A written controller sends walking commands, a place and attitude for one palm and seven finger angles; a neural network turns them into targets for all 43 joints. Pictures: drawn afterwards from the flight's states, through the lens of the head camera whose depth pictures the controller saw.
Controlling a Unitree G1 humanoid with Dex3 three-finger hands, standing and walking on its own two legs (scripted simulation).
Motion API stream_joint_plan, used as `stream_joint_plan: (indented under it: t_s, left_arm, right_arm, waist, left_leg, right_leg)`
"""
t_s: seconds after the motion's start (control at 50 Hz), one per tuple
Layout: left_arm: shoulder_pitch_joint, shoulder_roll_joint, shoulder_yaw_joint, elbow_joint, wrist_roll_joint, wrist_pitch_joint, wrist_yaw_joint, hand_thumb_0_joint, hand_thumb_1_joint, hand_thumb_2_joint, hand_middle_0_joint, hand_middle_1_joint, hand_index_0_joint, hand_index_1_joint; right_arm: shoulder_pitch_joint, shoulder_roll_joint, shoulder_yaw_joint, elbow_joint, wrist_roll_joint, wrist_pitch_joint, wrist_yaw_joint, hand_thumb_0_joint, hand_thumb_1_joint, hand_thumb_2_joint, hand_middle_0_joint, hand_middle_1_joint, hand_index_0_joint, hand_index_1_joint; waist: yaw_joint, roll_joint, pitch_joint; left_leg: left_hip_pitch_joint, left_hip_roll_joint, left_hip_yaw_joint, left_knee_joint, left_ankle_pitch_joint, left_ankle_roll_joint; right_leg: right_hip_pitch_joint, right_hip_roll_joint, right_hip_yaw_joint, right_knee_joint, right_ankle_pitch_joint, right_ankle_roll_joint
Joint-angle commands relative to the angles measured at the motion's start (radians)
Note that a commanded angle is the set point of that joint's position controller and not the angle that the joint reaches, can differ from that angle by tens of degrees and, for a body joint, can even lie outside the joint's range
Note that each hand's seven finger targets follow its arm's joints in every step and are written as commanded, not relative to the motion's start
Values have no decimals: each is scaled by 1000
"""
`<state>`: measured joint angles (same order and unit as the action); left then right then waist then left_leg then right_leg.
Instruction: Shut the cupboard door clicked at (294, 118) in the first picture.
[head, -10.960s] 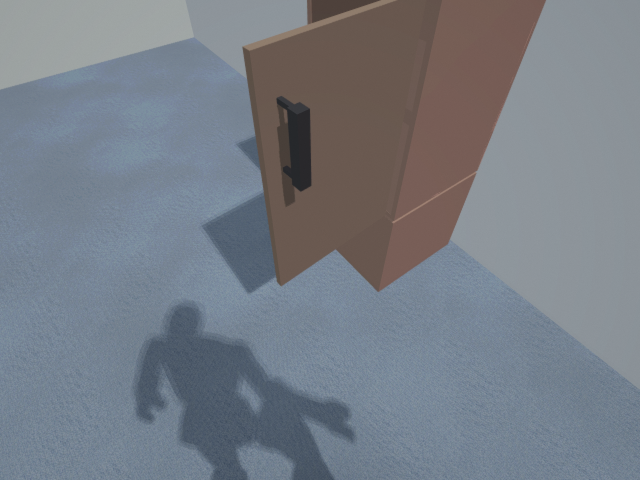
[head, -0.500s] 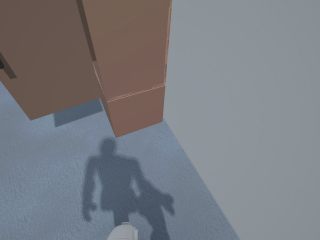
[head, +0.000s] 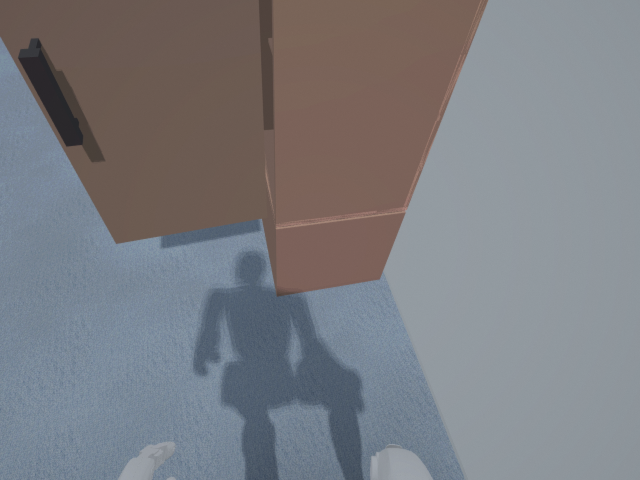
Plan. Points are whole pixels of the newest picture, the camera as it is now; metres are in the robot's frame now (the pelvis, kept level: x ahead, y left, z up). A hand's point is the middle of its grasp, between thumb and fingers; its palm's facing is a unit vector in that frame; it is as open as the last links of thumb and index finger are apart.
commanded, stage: turn to face it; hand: left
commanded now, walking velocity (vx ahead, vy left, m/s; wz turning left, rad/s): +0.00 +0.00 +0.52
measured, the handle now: (55, 94) +0.64 +0.48 +0.08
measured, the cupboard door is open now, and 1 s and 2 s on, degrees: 94 94 94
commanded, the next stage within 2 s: take the last steps up to it in 0.46 s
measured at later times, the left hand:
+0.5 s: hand out of the picture +0.09 +0.14 -0.17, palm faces +0.23 -0.95 -0.23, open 7.4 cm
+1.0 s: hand out of the picture +0.11 +0.18 -0.17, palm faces +0.34 -0.91 -0.22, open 7.4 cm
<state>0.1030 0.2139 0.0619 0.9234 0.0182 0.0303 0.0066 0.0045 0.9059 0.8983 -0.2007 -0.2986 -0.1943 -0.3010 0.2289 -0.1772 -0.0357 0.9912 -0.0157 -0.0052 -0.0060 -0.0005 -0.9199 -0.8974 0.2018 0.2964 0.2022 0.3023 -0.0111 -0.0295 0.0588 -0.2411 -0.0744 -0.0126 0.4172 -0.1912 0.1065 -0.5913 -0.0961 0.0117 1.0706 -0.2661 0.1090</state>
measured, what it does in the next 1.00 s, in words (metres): walks ahead, turning left: right foot, then left foot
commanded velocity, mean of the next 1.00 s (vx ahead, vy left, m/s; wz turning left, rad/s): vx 0.13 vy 0.03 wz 0.24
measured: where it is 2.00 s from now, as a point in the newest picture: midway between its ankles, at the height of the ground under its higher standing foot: (278, 462)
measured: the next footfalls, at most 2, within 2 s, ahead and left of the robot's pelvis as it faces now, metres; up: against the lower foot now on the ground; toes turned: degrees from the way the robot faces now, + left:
right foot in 0.24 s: +0.09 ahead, -0.17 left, +0.00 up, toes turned +5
left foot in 0.62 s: +0.09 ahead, +0.09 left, +0.00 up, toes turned +18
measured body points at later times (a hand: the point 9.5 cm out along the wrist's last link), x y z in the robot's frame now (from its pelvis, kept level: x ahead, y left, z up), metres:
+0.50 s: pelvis +0.06 -0.06 +0.00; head +0.12 -0.05 +0.44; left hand +0.08 +0.19 -0.15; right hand +0.19 -0.30 -0.15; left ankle +0.03 +0.07 -0.69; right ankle +0.05 -0.18 -0.74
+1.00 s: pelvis +0.12 -0.03 -0.01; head +0.13 -0.03 +0.43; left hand +0.09 +0.22 -0.15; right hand +0.21 -0.25 -0.17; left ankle +0.06 +0.07 -0.74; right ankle +0.17 -0.13 -0.75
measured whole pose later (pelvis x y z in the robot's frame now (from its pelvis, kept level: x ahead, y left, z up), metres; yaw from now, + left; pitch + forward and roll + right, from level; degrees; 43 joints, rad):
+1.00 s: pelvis +0.12 -0.03 -0.01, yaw +18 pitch -1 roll +1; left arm 0.24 0.20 0.04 0.98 0.03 -0.02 -0.02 0.01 0.90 0.90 -0.20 -0.30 -0.19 -0.30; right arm 0.29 -0.19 -0.04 1.04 -0.02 0.00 0.00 0.00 -0.92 -0.90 0.20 0.30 0.20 0.30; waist 0.01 0.00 0.03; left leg -0.22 -0.04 0.01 0.58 -0.38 0.03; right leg -0.28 -0.07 -0.07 0.57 -0.31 0.00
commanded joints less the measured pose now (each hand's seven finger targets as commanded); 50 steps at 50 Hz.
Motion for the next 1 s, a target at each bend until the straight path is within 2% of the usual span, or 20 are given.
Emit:
stream_joint_plan:
  t_s: [0.0, 0.1, 0.18, 0.2, 0.22, 0.24, 0.28, 0.34, 0.46, 0.54, 0.56, 0.58, 0.6, 0.62, 0.7, 0.86, 0.9, 0.94, 0.96, 0.98]
  left_arm:
    - [-14, 80, 14, -84, -2, -12, 8, 0, 900, 900, -200, -300, -200, -300]
    - [-55, 82, 4, -113, -9, -17, 16, 0, 900, 900, -200, -300, -200, -300]
    - [42, 100, 8, -97, -13, -33, 22, 0, 900, 900, -200, -300, -200, -300]
    - [92, 136, 15, -82, -11, -44, 25, 0, 900, 900, -200, -300, -200, -300]
    - [140, 211, 31, -67, 0, -52, 34, 0, 900, 900, -200, -300, -200, -300]
    - [170, 233, 32, -62, 2, -52, 34, 0, 900, 900, -200, -300, -200, -300]
    - [101, 156, 14, -79, -3, -52, 38, 0, 900, 900, -200, -300, -200, -300]
    - [93, 130, 6, -78, -8, -52, 35, 0, 900, 900, -200, -300, -200, -300]
    - [189, 175, 18, -29, 7, -54, 29, 0, 900, 900, -200, -300, -200, -300]
    - [176, 181, 18, -1, 2, -49, 22, 0, 900, 900, -200, -300, -200, -300]
    - [160, 173, 15, -2, -7, -48, 17, 0, 900, 900, -200, -300, -200, -300]
    - [166, 137, 9, -17, -14, -45, 9, 0, 900, 900, -200, -300, -200, -300]
    - [149, 82, -4, -43, -15, -41, 3, 0, 900, 900, -200, -300, -200, -300]
    - [102, 93, -6, -60, -4, -30, 6, 0, 900, 900, -200, -300, -200, -300]
    - [117, 79, -1, -13, 11, -31, -18, 0, 900, 900, -200, -300, -200, -300]
    - [119, 47, -11, -7, 10, -48, -29, 0, 900, 900, -200, -300, -200, -300]
    - [198, 47, -4, 22, 11, -51, -28, 0, 900, 900, -200, -300, -200, -300]
    - [308, 119, 16, 57, 16, -69, -17, 0, 900, 900, -200, -300, -200, -300]
    - [374, 202, 36, 69, 17, -73, -7, 0, 900, 900, -200, -300, -200, -300]
    - [396, 219, 39, 68, 9, -73, 0, 0, 900, 900, -200, -300, -200, -300]
  right_arm:
    - [78, -194, -55, -44, -8, -10, -17, 0, -900, -900, 200, 300, 200, 300]
    - [105, -203, -62, -42, -11, 4, -22, 0, -900, -900, 200, 300, 200, 300]
    - [47, -200, -65, -60, 0, 11, -22, 0, -900, -900, 200, 300, 200, 300]
    - [38, -180, -63, -66, 9, 8, -16, 0, -900, -900, 200, 300, 200, 300]
    - [45, -127, -57, -80, 20, 4, -10, 0, -900, -900, 200, 300, 200, 300]
    - [54, -137, -60, -93, 13, 12, -12, 0, -900, -900, 200, 300, 200, 300]
    - [27, -130, -59, -77, 0, 37, -2, 0, -900, -900, 200, 300, 200, 300]
    - [-14, -124, -51, -73, 2, 51, 11, 0, -900, -900, 200, 300, 200, 300]
    - [-116, -82, -24, -87, 7, 42, 21, 0, -900, -900, 200, 300, 200, 300]
    - [-80, -93, -21, -70, 6, 29, 14, 0, -900, -900, 200, 300, 200, 300]
    - [-37, -122, -25, -58, 2, 20, 12, 0, -900, -900, 200, 300, 200, 300]
    - [1, -194, -39, -56, -6, 7, 6, 0, -900, -900, 200, 300, 200, 300]
    - [71, -286, -61, -51, -14, 6, 1, 0, -900, -900, 200, 300, 200, 300]
    - [90, -297, -61, -45, -14, 16, -5, 0, -900, -900, 200, 300, 200, 300]
    - [-24, -203, -30, -68, -13, -12, -17, 0, -900, -900, 200, 300, 200, 300]
    - [34, -188, -34, -28, -11, -23, -9, 0, -900, -900, 200, 300, 200, 300]
    - [13, -174, -36, -23, -9, -18, -7, 0, -900, -900, 200, 300, 200, 300]
    - [1, -110, -23, -25, 3, -23, -1, 0, -900, -900, 200, 300, 200, 300]
    - [-12, -76, -15, -57, 3, -23, 7, 0, -900, -900, 200, 300, 200, 300]
    - [-72, -126, -27, -80, -9, -22, 16, 0, -900, -900, 200, 300, 200, 300]
  waist:
    - [-19, 112, -101]
    - [-32, 157, -120]
    - [21, 147, -138]
    - [39, 81, -172]
    - [50, -164, -205]
    - [51, -212, -200]
    - [12, -118, -90]
    - [5, -190, -71]
    - [47, -149, -100]
    - [5, -159, -101]
    - [-21, -115, -125]
    - [-40, 67, -167]
    - [-73, 303, -188]
    - [-79, 246, -151]
    - [-7, 225, -3]
    - [0, 136, -15]
    - [42, 94, -2]
    - [99, -75, -8]
    - [125, -287, 3]
    - [140, -208, 34]
  left_leg:
    - [152, 296, -299, -75, 409, 77]
    - [158, 288, -333, 7, 624, 69]
    - [47, 232, -325, 92, 547, 7]
    - [-59, 188, -283, 152, 392, -45]
    - [-264, 67, -134, 323, -7, -119]
    - [-302, 9, -28, 550, -478, -155]
    - [-327, 62, -47, 749, -370, -159]
    - [-335, 92, -6, 760, -274, -175]
    - [-201, 69, 78, 397, -263, -169]
    - [17, 41, 105, 116, -69, -149]
    - [136, 67, 90, 25, 39, -131]
    - [267, 208, -75, -10, 136, -70]
    - [310, 438, -354, -79, 240, 72]
    - [239, 474, -367, -103, 98, 138]
    - [63, 337, -254, -173, -109, 87]
    - [-4, 283, -202, -193, -246, 75]
    - [-102, 245, -169, -144, -342, 42]
    - [-305, 106, -51, 109, -349, -35]
    - [-444, 18, 70, 334, -363, -86]
    - [-463, 70, 22, 530, -375, -87]
  right_leg:
    - [-11, 15, 13, -109, -46, -4]
    - [120, 64, 0, -274, -123, -27]
    - [398, 73, -2, -606, 63, -49]
    - [572, 0, 54, -697, 233, -69]
    - [764, -229, 259, -698, 536, -152]
    - [696, -417, 336, -677, 735, -282]
    - [554, -301, 187, -699, 702, -287]
    - [539, -213, 31, -692, 758, -235]
    - [568, -215, 11, -647, 752, -238]
    - [460, -177, -30, -565, 625, -178]
    - [390, -163, -53, -507, 507, -139]
    - [242, -89, -105, -376, 229, -89]
    - [81, 20, -157, -144, -338, -50]
    - [50, 13, -70, -18, -398, -68]
    - [31, -17, -26, 14, -198, -87]
    - [254, 35, -102, -361, -133, -92]
    - [416, 61, -123, -493, -68, -91]
    - [647, -61, 82, -715, -220, -136]
    - [697, -296, 409, -889, -397, -238]
    - [611, -384, 509, -980, -470, -315]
